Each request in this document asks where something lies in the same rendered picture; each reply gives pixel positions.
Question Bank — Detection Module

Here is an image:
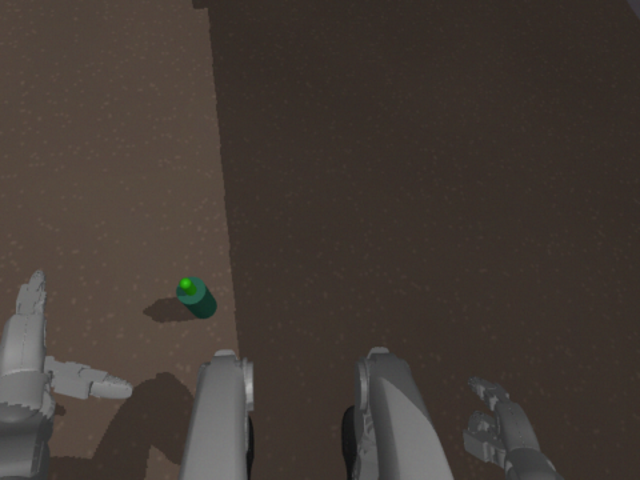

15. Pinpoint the bottle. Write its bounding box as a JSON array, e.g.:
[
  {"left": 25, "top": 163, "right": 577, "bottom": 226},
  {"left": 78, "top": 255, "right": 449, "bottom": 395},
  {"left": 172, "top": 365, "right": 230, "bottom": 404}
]
[{"left": 176, "top": 277, "right": 217, "bottom": 319}]

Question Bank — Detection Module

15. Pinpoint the right robot arm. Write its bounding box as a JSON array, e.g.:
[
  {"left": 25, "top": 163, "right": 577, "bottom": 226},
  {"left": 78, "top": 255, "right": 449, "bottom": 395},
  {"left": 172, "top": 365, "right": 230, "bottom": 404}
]
[{"left": 504, "top": 448, "right": 565, "bottom": 480}]

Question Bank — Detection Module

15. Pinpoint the left robot hand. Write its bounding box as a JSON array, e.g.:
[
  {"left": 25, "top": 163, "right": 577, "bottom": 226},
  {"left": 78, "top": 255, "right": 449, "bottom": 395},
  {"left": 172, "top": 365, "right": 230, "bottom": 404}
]
[{"left": 0, "top": 270, "right": 133, "bottom": 399}]

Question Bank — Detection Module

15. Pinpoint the left robot arm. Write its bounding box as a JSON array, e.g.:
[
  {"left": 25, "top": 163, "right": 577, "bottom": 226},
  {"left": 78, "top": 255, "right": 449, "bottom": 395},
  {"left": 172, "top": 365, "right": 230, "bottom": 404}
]
[{"left": 0, "top": 371, "right": 55, "bottom": 480}]

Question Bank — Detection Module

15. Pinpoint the right robot hand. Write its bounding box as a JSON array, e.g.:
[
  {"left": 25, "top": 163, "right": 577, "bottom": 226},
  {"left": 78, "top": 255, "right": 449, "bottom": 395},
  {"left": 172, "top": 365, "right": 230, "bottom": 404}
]
[{"left": 463, "top": 376, "right": 541, "bottom": 469}]

